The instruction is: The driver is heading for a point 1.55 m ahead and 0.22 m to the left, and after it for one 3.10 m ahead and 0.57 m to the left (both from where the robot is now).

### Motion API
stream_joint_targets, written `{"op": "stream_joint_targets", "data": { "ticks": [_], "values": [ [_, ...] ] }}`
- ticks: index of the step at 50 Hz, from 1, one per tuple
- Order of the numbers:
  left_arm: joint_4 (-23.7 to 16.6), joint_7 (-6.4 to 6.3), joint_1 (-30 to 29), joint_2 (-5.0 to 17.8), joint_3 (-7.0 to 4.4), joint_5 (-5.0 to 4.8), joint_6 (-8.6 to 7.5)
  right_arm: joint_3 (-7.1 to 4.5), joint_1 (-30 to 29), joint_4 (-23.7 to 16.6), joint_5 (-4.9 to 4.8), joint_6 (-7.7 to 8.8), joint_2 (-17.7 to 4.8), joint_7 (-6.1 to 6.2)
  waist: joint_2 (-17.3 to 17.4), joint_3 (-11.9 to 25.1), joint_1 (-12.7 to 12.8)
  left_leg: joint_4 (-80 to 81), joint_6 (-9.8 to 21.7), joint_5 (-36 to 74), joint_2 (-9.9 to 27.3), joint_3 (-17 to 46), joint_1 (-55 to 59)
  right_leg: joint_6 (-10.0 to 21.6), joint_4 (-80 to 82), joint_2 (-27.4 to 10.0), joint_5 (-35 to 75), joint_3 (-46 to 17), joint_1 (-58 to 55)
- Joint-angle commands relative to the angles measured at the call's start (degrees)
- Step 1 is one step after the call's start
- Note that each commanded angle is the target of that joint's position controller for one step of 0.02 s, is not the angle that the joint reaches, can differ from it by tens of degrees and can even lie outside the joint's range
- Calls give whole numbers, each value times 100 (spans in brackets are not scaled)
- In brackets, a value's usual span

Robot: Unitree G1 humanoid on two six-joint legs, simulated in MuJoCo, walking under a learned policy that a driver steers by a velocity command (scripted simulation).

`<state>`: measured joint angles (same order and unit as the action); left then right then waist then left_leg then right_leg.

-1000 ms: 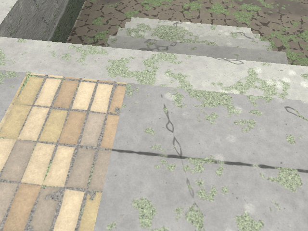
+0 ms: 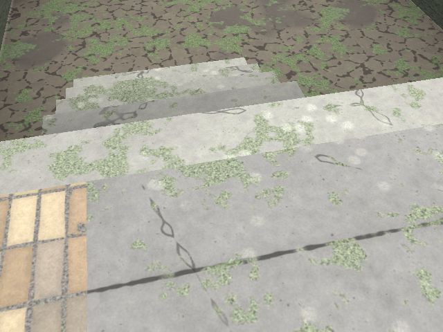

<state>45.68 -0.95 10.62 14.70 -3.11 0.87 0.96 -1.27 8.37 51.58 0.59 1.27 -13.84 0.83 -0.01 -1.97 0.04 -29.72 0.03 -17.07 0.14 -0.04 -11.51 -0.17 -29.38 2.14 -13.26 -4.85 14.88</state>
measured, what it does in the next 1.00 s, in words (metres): stands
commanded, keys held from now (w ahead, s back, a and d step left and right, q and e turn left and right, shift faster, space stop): no key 1.00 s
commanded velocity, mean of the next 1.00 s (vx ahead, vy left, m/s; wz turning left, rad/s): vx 0.00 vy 0.00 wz -0.01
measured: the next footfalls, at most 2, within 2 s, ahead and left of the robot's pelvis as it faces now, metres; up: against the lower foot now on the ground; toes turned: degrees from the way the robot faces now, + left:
right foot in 1.56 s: +0.12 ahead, -0.13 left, +0.00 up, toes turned -2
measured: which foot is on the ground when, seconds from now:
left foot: down 0.00-1.00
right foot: down 0.00-1.00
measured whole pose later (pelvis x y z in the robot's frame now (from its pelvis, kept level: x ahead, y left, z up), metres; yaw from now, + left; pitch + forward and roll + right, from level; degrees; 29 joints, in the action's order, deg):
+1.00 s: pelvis +0.01 +0.02 +0.00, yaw +0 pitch -1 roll +0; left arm 63.7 -2.5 10.4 12.6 -1.6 0.0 0.7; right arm 0.2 14.7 61.0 0.3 1.2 -12.5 1.4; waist -0.2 -2.3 -0.2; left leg -26.9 1.4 -16.3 -1.2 -0.5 -9.3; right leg -1.6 -26.8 0.5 -12.7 -5.3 12.7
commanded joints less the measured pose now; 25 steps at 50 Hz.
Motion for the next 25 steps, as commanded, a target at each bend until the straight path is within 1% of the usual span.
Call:
{"op": "stream_joint_targets", "data": {
  "ticks": [1, 9, 17, 25],
  "values": [
    [-239, -28, -162, 561, -130, -13, -109, -143, -15, -201, -7, 33, -722, 19, -120, 284, -81, 580, 188, 467, 358, 350, -164, 168, 370, -347, 927, -356, -303],
    [157, -82, -78, 586, -119, -38, -118, -106, 12, 88, -18, 22, -688, 0, -52, 249, -56, 623, 149, 615, 271, 270, -146, 172, 381, -362, 1084, -342, -460],
    [570, -114, -105, 547, -91, -56, -98, -74, 137, 374, -26, 25, -682, 26, 6, 172, -48, 727, 138, 617, 226, 244, -155, 152, 425, -327, 1093, -264, -549],
    [956, -129, -131, 508, -60, -67, -80, -38, 318, 576, -26, 29, -660, 55, -4, 103, -47, 802, 151, 591, 199, 231, -153, 119, 484, -292, 1020, -189, -553]
  ]
}}
Keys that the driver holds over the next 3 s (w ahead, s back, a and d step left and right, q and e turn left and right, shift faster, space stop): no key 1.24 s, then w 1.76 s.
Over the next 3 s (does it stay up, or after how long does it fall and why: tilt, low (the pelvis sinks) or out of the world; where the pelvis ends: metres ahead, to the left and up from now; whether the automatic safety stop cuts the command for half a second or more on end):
stays up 0.87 -0.05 0.01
